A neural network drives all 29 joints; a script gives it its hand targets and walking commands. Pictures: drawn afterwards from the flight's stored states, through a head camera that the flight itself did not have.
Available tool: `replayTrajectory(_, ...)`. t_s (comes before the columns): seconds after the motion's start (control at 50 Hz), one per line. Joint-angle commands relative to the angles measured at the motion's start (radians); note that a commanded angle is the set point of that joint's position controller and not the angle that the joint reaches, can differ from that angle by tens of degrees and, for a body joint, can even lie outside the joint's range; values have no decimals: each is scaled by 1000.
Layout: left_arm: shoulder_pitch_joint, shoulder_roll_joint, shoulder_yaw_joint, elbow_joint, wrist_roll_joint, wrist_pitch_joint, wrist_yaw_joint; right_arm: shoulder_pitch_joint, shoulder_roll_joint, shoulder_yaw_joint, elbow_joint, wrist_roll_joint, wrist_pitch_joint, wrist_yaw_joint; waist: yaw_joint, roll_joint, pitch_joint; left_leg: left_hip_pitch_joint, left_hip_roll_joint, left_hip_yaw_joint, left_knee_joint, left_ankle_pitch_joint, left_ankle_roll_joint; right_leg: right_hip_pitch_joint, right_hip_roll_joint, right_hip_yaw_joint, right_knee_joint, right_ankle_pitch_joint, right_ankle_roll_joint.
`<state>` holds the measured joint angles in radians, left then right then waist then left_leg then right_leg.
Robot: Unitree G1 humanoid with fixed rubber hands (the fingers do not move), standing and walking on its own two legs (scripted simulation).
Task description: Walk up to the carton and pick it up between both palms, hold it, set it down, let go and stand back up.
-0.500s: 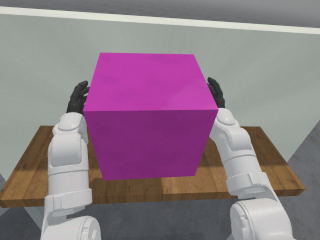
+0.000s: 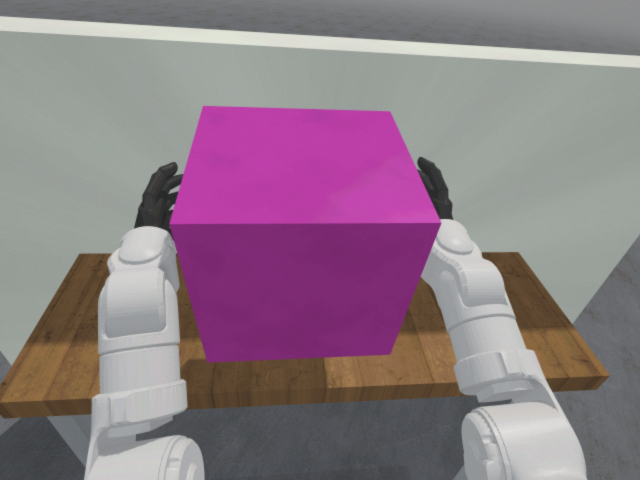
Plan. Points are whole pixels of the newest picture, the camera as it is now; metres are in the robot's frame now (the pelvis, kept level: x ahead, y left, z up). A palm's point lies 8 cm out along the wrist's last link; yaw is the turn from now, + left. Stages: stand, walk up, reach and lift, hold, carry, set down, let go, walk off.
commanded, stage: hold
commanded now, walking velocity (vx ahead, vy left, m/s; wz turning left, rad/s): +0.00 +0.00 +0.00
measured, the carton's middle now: (300, 235) +0.38 +0.00 +0.18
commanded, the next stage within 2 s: set down in 1.56 s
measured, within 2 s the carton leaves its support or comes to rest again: neither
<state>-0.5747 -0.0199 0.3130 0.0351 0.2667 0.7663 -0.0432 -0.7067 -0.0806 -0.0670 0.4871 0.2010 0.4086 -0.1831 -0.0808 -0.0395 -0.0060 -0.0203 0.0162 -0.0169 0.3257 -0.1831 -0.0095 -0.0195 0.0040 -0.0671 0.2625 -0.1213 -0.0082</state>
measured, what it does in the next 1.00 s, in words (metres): stands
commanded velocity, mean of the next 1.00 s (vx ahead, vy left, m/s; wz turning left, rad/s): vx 0.00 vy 0.00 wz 0.00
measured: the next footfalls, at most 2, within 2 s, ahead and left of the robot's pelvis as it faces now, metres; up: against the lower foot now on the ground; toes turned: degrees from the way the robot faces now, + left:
none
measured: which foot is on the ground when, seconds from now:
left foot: down 0.00-1.00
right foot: down 0.00-1.00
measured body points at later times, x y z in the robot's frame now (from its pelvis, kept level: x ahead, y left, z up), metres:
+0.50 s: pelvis +0.00 +0.00 +0.00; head -0.06 +0.02 +0.45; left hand +0.36 +0.18 +0.21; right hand +0.38 -0.15 +0.21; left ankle +0.01 +0.12 -0.75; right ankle +0.02 -0.11 -0.75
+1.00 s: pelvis +0.00 +0.00 +0.00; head -0.06 +0.02 +0.45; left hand +0.36 +0.17 +0.21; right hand +0.38 -0.15 +0.21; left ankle +0.01 +0.12 -0.75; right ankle +0.02 -0.11 -0.75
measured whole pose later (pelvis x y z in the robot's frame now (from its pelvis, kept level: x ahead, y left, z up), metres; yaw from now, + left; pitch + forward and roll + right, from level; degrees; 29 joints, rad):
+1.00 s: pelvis +0.00 +0.00 +0.00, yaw +1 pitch -7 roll -1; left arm -0.60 -0.01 0.33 0.08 0.27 0.76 -0.06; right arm -0.74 -0.08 -0.06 0.53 0.19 0.41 -0.19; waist -0.08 -0.03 0.00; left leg -0.02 0.01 -0.03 0.33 -0.18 -0.01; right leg -0.01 0.00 -0.08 0.26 -0.12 -0.01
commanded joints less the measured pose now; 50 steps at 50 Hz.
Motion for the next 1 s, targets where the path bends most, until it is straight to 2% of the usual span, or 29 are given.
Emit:
replayTrajectory(0.0, -703, -454, -483, -70, -138, -73, -133, -732, 587, 386, -254, 91, -60, 118, 12, 46, -333, -9, -65, 40, -46, 191, -1, 173, 41, 1, 2, 120, 50)
replayTrajectory(0.04, -715, -469, -492, -96, -150, -80, -137, -730, 605, 393, -277, 102, -68, 113, 8, 34, -396, 5, -70, 44, -37, 209, -2, 190, 50, 2, 10, 153, 50)
replayTrajectory(0.08, -708, -480, -519, -134, -174, -90, -137, -723, 610, 413, -327, 114, -73, 104, -8, 53, -443, 28, -72, 34, -9, 299, -12, 224, 49, 9, 17, 246, 56)
replayTrajectory(0.1, -725, -472, -525, -133, -167, -93, -136, -719, 608, 415, -310, 115, -69, 100, -15, 63, -436, 41, -75, 30, -15, 283, -17, 208, 46, 10, 18, 239, 59)
replayTrajectory(0.14, -738, -469, -496, -55, -153, -89, -142, -735, 592, 375, -269, 92, -63, 99, -14, 52, -368, -4, -72, 30, -41, 183, -15, 168, 43, -1, 4, 126, 54)
replayTrajectory(0.16, -739, -471, -484, -30, -139, -88, -144, -743, 587, 358, -246, 75, -64, 103, -9, 64, -313, -20, -72, 38, -50, 155, -13, 148, 41, -3, -5, 81, 51)
replayTrajectory(0.18, -743, -477, -490, -61, -151, -94, -142, -742, 608, 368, -259, 79, -71, 108, -2, 54, -358, -28, -71, 35, -44, 174, -8, 161, 41, 4, 2, 95, 48)
replayTrajectory(0.2, -715, -440, -446, -75, -125, -82, -141, -713, 592, 404, -229, 91, -59, 110, 33, 49, -370, 3, -64, 35, -38, 245, -5, 213, 46, 2, 5, 164, 40)
replayTrajectory(0.22, -702, -453, -473, -89, -142, -74, -145, -720, 591, 411, -263, 103, -62, 107, 13, 51, -386, 5, -65, 33, -26, 284, -16, 223, 47, -1, 13, 202, 46)
replayTrajectory(0.26, -719, -454, -482, -98, -153, -73, -149, -730, 589, 410, -282, 112, -59, 100, 2, 50, -395, 14, -73, 33, -16, 291, -20, 220, 47, -1, 12, 216, 51)
replayTrajectory(0.32, -732, -461, -483, -91, -154, -74, -150, -727, 587, 388, -271, 98, -56, 103, -7, 55, -374, 0, -71, 33, -30, 245, -20, 204, 46, -5, 5, 168, 47)
replayTrajectory(0.42, -748, -474, -500, -92, -162, -78, -146, -731, 582, 371, -268, 87, -58, 111, -17, 69, -380, 8, -65, 28, -28, 251, -29, 190, 50, -10, 5, 144, 40)
replayTrajectory(0.76, -741, -474, -488, -81, -153, -78, -138, -745, 583, 379, -256, 92, -68, 120, 0, 64, -385, 11, -64, 29, -25, 265, -22, 191, 52, -8, 4, 142, 38)
replayTrajectory(0.98, -744, -468, -486, -80, -156, -81, -144, -740, 593, 383, -262, 91, -64, 111, -5, 57, -386, 1, -70, 30, -27, 250, -19, 204, 47, -6, 7, 164, 44)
